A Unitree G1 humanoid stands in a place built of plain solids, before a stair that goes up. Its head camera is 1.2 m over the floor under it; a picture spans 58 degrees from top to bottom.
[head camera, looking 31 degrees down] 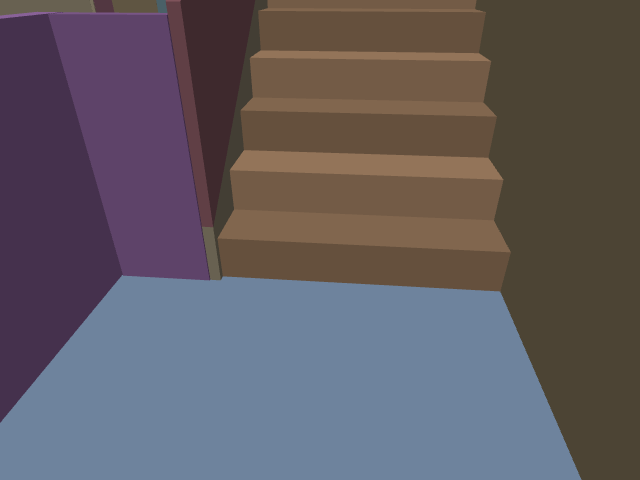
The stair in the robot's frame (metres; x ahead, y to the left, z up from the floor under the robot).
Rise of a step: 0.21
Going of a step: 0.29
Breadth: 1.28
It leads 5 degrees to the right of straight ahead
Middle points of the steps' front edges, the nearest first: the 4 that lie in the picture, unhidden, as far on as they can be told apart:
1.60 -0.18 0.21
1.89 -0.20 0.42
2.18 -0.23 0.63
2.46 -0.25 0.84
